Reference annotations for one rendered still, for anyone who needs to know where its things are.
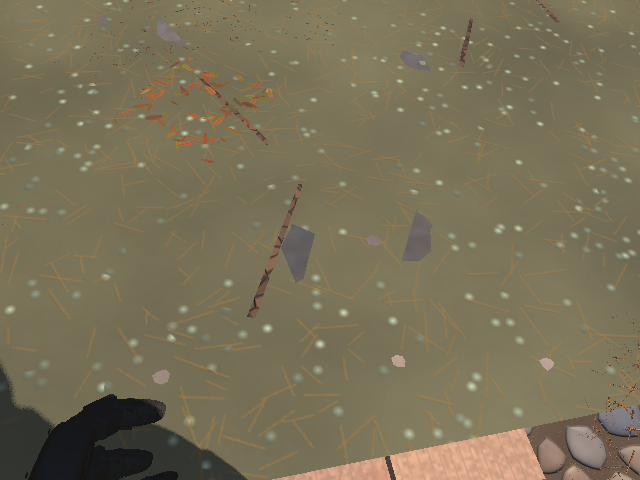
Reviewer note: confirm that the left robot hand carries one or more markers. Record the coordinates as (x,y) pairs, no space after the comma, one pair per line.
(69,453)

